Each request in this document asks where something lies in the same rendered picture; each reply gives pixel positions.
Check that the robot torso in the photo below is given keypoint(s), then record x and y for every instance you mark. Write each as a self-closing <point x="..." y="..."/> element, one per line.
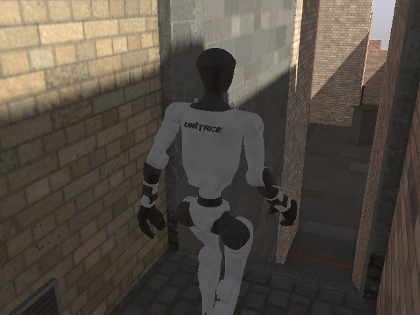
<point x="211" y="148"/>

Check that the left robot hand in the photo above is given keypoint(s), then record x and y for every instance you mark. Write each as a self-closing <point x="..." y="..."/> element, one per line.
<point x="155" y="217"/>

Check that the robot left upper arm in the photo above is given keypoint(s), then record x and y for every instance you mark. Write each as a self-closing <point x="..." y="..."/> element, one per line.
<point x="157" y="156"/>

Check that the right robot forearm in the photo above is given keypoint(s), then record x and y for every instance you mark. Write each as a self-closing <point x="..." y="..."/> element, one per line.
<point x="273" y="195"/>

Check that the right robot hand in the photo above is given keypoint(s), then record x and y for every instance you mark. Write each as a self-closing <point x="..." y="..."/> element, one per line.
<point x="289" y="215"/>

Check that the left robot forearm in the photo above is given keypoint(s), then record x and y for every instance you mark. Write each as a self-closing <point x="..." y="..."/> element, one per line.
<point x="150" y="186"/>

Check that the humanoid robot head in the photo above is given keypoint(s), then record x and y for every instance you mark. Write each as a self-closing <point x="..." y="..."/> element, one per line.
<point x="216" y="69"/>

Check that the robot right upper arm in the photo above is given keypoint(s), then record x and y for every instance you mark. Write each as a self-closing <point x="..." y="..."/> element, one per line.
<point x="251" y="127"/>

